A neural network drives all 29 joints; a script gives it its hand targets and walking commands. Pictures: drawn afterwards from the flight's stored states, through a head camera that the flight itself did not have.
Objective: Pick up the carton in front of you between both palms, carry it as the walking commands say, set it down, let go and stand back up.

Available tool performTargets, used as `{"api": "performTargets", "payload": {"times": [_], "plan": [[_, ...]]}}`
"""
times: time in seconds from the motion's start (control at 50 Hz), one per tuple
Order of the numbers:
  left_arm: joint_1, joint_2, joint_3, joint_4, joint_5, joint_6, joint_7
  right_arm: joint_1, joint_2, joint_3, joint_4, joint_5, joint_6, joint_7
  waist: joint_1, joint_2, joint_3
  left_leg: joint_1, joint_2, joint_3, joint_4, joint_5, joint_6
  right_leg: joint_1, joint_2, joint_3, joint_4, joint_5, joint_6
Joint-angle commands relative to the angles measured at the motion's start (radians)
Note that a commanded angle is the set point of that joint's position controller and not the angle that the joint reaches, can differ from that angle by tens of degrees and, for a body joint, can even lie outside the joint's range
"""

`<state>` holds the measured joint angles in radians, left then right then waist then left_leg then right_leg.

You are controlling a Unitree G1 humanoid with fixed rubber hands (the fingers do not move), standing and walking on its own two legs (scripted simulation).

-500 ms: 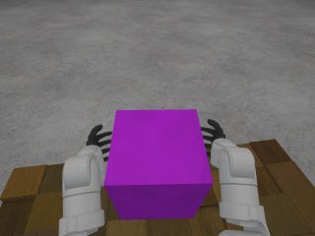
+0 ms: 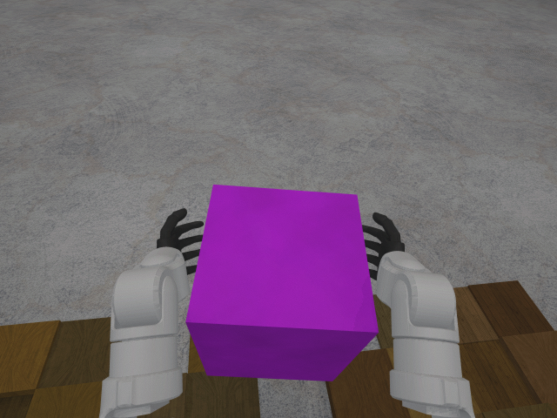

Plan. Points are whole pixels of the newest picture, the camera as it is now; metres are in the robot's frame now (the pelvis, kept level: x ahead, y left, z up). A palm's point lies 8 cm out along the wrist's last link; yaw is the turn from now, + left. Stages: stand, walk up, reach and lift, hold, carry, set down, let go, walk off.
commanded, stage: carry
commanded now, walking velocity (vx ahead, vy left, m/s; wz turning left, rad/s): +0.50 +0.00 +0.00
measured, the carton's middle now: (277, 290) +0.33 +0.01 +0.02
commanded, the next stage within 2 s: none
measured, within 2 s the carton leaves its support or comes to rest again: neither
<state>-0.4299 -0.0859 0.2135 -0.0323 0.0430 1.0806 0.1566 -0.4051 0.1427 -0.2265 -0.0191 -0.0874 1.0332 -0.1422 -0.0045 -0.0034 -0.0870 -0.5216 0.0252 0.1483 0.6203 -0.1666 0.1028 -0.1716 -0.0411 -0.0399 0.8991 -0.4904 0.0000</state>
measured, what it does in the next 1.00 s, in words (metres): walks ahead: right foot, then left foot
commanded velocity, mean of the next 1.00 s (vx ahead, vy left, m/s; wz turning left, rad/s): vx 0.50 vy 0.00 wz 0.00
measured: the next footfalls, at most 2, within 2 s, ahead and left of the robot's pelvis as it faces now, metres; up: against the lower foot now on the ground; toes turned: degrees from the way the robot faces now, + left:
right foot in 0.44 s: +0.44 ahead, -0.09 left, -0.01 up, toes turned -4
left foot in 0.80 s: +0.65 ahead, +0.10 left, -0.01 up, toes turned +9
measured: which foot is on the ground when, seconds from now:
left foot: down 0.00-0.56, up 0.58-0.78, down 0.80-1.00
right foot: up 0.00-0.42, down 0.44-0.84, up 0.86-1.00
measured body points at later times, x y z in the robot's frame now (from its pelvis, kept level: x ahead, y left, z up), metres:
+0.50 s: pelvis +0.30 +0.02 +0.00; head +0.30 +0.02 +0.45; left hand +0.63 +0.18 +0.11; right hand +0.64 -0.12 +0.11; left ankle +0.10 +0.07 -0.72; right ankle +0.40 -0.09 -0.72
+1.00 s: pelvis +0.62 +0.07 +0.00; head +0.60 +0.08 +0.45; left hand +0.89 +0.21 +0.08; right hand +0.88 -0.10 +0.09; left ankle +0.61 +0.10 -0.73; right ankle +0.59 -0.07 -0.64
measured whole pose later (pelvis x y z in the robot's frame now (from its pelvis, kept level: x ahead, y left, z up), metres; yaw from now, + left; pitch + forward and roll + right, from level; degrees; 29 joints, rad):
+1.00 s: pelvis +0.62 +0.07 +0.00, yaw +1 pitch +1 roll -2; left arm -0.03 -0.13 0.07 -0.42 0.08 1.12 0.11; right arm -0.06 0.13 -0.05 -0.39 -0.05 1.12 -0.15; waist -0.08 0.00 -0.09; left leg -0.25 -0.03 0.17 0.53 -0.32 0.12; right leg -0.52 -0.04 -0.04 1.18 -0.43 -0.02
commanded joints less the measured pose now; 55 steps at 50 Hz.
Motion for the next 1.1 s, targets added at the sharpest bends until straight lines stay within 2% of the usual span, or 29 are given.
{"api": "performTargets", "payload": {"times": [0.0,0.04,0.12,0.16,0.24,0.28,0.3,0.34,0.36,0.42,0.46,0.48,0.5,0.52,0.54,0.56,0.58,0.62,0.66,0.7,0.74,0.76,0.78,0.8,0.84,0.9,0.98,1.02,1.08], "plan": [[-0.506,-0.875,-0.562,0.0,-0.114,-0.033,-0.03,-0.605,0.778,0.625,-0.129,0.237,-0.028,0.039,-0.081,0.06,-0.331,0.584,0.291,-0.481,-0.339,0.086,0.063,-0.47,-0.034,0.063,0.24,0.122,-0.024],[-0.516,-0.937,-0.572,-0.079,-0.149,-0.074,-0.033,-0.709,0.884,0.719,-0.25,0.363,-0.055,0.069,-0.051,0.092,-0.356,0.576,0.272,-0.399,-0.326,0.16,0.004,-0.428,-0.031,0.036,0.173,0.204,-0.015],[-0.438,-0.858,-0.591,-0.11,-0.099,-0.108,-0.02,-0.677,0.831,0.767,-0.264,0.404,-0.079,0.08,-0.068,0.085,-0.371,0.715,0.239,-0.331,-0.332,0.275,0.065,-0.536,-0.023,0.004,0.062,0.25,-0.007],[-0.423,-0.807,-0.605,-0.127,-0.077,-0.101,-0.013,-0.588,0.783,0.714,-0.249,0.383,-0.071,0.077,-0.054,0.115,-0.35,0.733,0.231,-0.297,-0.31,0.398,-0.01,-0.572,-0.023,0.019,0.046,0.343,-0.016],[-0.425,-0.744,-0.638,-0.2,-0.107,-0.067,-0.006,-0.507,0.684,0.676,-0.221,0.357,-0.035,0.069,-0.051,0.175,-0.249,0.737,0.172,-0.181,-0.34,0.47,0.023,-0.598,-0.003,-0.038,-0.107,0.428,-0.012],[-0.448,-0.686,-0.637,-0.215,-0.136,-0.045,-0.012,-0.459,0.655,0.651,-0.16,0.346,-0.013,0.059,-0.082,0.122,-0.247,0.791,0.175,-0.228,-0.3,0.442,0.037,-0.6,-0.004,-0.024,-0.187,0.48,-0.02],[-0.411,-0.727,-0.668,-0.217,-0.144,-0.032,-0.01,-0.469,0.64,0.637,-0.211,0.323,-0.009,0.056,-0.078,0.201,-0.225,0.722,0.138,-0.14,-0.288,0.465,0.046,-0.552,0.007,-0.04,-0.254,0.562,-0.035],[-0.437,-0.683,-0.658,-0.175,-0.158,-0.007,-0.01,-0.397,0.584,0.59,-0.132,0.26,0.018,0.037,-0.084,0.149,-0.2,0.741,0.149,-0.131,-0.245,0.505,0.064,-0.529,0.031,-0.095,-0.289,0.534,-0.06],[-0.441,-0.674,-0.609,-0.141,-0.138,0.001,-0.012,-0.476,0.583,0.598,-0.165,0.242,0.025,0.025,-0.08,0.084,-0.15,0.718,0.16,-0.108,-0.227,0.56,0.062,-0.541,0.043,-0.151,-0.346,0.571,-0.064],[-0.433,-0.644,-0.552,-0.111,-0.151,0.03,-0.006,-0.397,0.572,0.522,-0.071,0.204,0.053,-0.002,-0.031,0.138,-0.156,0.647,0.141,-0.109,-0.089,0.728,0.053,-0.355,0.076,-0.15,-0.415,0.489,-0.08],[-0.386,-0.668,-0.519,-0.009,-0.126,0.033,-0.01,-0.494,0.596,0.56,-0.116,0.191,0.054,-0.005,0.055,0.088,-0.248,0.504,0.112,-0.063,0.152,0.586,-0.062,-0.034,0.053,-0.121,-0.467,0.5,-0.074],[-0.361,-0.703,-0.516,-0.058,-0.142,0.024,-0.015,-0.484,0.654,0.598,-0.116,0.234,0.059,0.005,0.102,-0.115,-0.327,0.301,0.073,-0.057,0.36,0.406,-0.078,0.252,-0.025,-0.024,-0.468,0.528,-0.097],[-0.367,-0.775,-0.555,-0.072,-0.172,0.009,-0.026,-0.528,0.729,0.621,-0.201,0.246,0.037,0.015,0.091,-0.273,-0.402,-0.025,-0.053,-0.101,0.58,-0.005,-0.087,0.546,-0.2,0.26,-0.398,0.844,-0.196],[-0.371,-0.841,-0.599,-0.125,-0.196,-0.004,-0.036,-0.495,0.762,0.648,-0.24,0.273,0.023,0.023,0.087,-0.297,-0.457,-0.247,-0.102,-0.13,0.728,-0.358,-0.083,0.693,-0.29,0.446,-0.414,0.843,-0.271],[-0.408,-0.9,-0.647,-0.207,-0.25,-0.022,-0.05,-0.466,0.793,0.654,-0.29,0.281,0.01,0.029,0.119,-0.24,-0.47,-0.378,-0.07,-0.196,0.798,-0.369,-0.096,0.73,-0.304,0.494,-0.438,0.783,-0.327],[-0.354,-0.928,-0.654,-0.198,-0.243,-0.026,-0.057,-0.526,0.804,0.663,-0.367,0.288,0.002,0.029,0.125,-0.125,-0.457,-0.378,-0.052,-0.205,0.793,-0.342,-0.083,0.669,-0.289,0.433,-0.444,0.75,-0.311],[-0.287,-0.898,-0.637,-0.176,-0.228,-0.014,-0.064,-0.36,0.8,0.639,-0.237,0.256,0.021,0.027,0.12,-0.145,-0.352,-0.468,-0.042,-0.177,0.789,-0.349,-0.09,0.619,-0.283,0.405,-0.502,0.653,-0.277],[-0.177,-1.005,-0.721,-0.249,-0.252,-0.039,-0.086,-0.359,0.852,0.693,-0.46,0.261,-0.015,0.042,0.104,-0.094,-0.377,-0.375,0.029,-0.172,0.425,-0.399,-0.108,0.61,-0.208,0.269,-0.483,0.595,-0.191],[-0.091,-0.981,-0.759,-0.339,-0.272,-0.034,-0.118,-0.14,0.858,0.718,-0.399,0.226,-0.011,0.057,0.099,-0.122,-0.335,-0.156,-0.074,-0.007,0.185,-0.37,-0.135,0.35,-0.103,0.092,-0.538,0.49,-0.148],[-0.149,-0.993,-0.833,-0.497,-0.312,-0.062,-0.136,-0.088,0.884,0.743,-0.482,0.234,-0.028,0.073,-0.004,-0.174,-0.349,0.165,-0.115,0.115,-0.024,-0.24,-0.138,0.21,-0.107,-0.008,-0.486,0.534,-0.128],[-0.138,-0.947,-0.85,-0.584,-0.325,-0.057,-0.14,0.003,0.897,0.761,-0.477,0.251,-0.006,0.095,-0.058,-0.053,-0.37,0.575,-0.134,0.158,-0.058,-0.118,-0.108,-0.035,-0.075,-0.122,-0.19,0.662,-0.089],[-0.078,-0.939,-0.846,-0.591,-0.307,-0.047,-0.137,-0.018,0.909,0.796,-0.537,0.284,-0.009,0.103,-0.068,-0.033,-0.39,0.708,-0.031,0.019,-0.105,-0.05,-0.078,-0.137,-0.049,-0.113,-0.049,0.464,-0.066],[0.013,-0.891,-0.815,-0.581,-0.258,-0.037,-0.135,-0.028,0.837,0.813,-0.607,0.28,-0.008,0.102,-0.081,0.183,-0.432,0.877,0.128,-0.365,-0.214,-0.04,0.063,-0.385,0.055,-0.056,0.153,0.011,-0.002],[0.027,-0.868,-0.776,-0.588,-0.261,-0.023,-0.136,-0.069,0.84,0.833,-0.62,0.298,0.0,0.097,-0.049,0.171,-0.421,0.869,0.311,-0.724,-0.298,0.067,0.172,-0.489,0.095,0.006,0.322,-0.093,0.017],[0.021,-0.832,-0.783,-0.542,-0.236,0.009,-0.132,-0.021,0.787,0.82,-0.561,0.285,0.034,0.102,-0.052,0.091,-0.294,0.736,0.342,-0.745,-0.256,0.171,0.179,-0.603,0.028,0.047,0.43,-0.063,-0.031],[0.123,-0.769,-0.661,-0.404,-0.13,0.038,-0.111,-0.116,0.767,0.87,-0.519,0.365,0.079,0.137,-0.018,-0.031,-0.194,0.564,0.305,-0.512,-0.316,0.11,0.13,-0.568,-0.042,0.061,0.316,0.075,-0.03],[-0.028,-0.726,-0.659,-0.395,-0.113,0.038,-0.07,-0.208,0.686,0.798,-0.459,0.345,0.087,0.124,-0.037,0.048,-0.062,0.428,0.251,-0.326,-0.407,0.19,0.082,-0.501,-0.045,-0.006,0.068,0.2,-0.013],[-0.067,-0.721,-0.671,-0.353,-0.123,0.054,-0.048,-0.172,0.657,0.738,-0.364,0.333,0.088,0.109,-0.044,0.193,-0.02,0.452,0.201,-0.219,-0.42,0.291,0.011,-0.506,-0.043,-0.065,-0.009,0.319,-0.007],[-0.078,-0.732,-0.7,-0.366,-0.179,0.07,-0.032,-0.113,0.597,0.682,-0.375,0.307,0.098,0.08,-0.034,0.152,-0.072,0.654,0.181,-0.153,-0.4,0.303,-0.02,-0.602,-0.025,-0.083,-0.141,0.48,-0.001]]}}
